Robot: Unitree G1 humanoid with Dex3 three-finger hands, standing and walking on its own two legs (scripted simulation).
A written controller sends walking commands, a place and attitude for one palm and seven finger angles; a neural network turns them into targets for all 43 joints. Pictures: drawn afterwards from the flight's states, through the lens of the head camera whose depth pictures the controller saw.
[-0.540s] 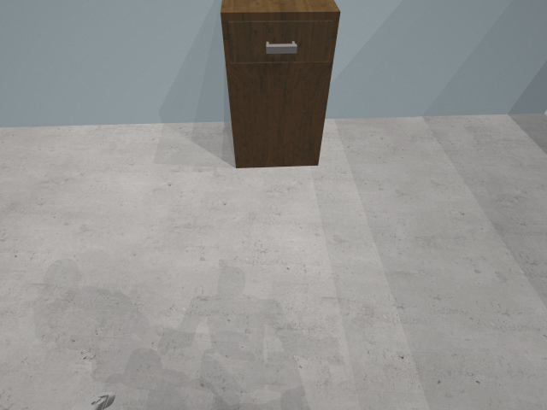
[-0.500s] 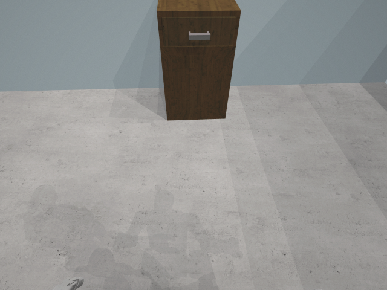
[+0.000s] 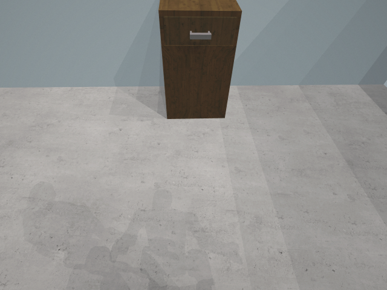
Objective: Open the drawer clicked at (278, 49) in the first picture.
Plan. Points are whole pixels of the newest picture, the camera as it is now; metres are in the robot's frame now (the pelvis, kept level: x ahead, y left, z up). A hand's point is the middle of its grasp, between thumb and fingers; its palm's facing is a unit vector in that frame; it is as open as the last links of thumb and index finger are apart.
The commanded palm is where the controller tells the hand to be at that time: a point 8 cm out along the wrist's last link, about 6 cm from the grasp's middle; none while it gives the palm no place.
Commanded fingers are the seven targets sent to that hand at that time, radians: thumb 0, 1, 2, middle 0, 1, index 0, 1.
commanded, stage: stand and wait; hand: left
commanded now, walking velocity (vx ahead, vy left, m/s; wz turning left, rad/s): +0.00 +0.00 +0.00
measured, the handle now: (200, 34) +1.44 +0.04 -0.09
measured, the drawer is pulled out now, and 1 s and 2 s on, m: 0.00 0.00 0.00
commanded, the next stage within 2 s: look at it before walking up in 0.28 s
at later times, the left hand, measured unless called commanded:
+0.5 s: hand out of the picture +0.06 +0.25 -0.15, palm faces -0.03 -0.94 -0.33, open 7.3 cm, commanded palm none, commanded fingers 0.00 0.90 0.90 -0.20 -0.30 -0.20 -0.30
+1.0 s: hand out of the picture +0.06 +0.25 -0.16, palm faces -0.03 -0.94 -0.33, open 7.3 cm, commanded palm none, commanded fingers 0.00 0.90 0.90 -0.20 -0.30 -0.20 -0.30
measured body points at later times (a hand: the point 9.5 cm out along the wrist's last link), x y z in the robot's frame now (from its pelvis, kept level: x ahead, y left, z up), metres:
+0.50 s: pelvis -0.01 +0.00 +0.00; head -0.01 +0.00 +0.45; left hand +0.06 +0.30 -0.13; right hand +0.06 -0.30 -0.13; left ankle +0.00 +0.12 -0.74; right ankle +0.00 -0.12 -0.74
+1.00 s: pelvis -0.01 +0.00 +0.00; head +0.00 +0.00 +0.45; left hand +0.06 +0.29 -0.13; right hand +0.07 -0.30 -0.13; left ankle +0.00 +0.12 -0.74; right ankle +0.00 -0.12 -0.74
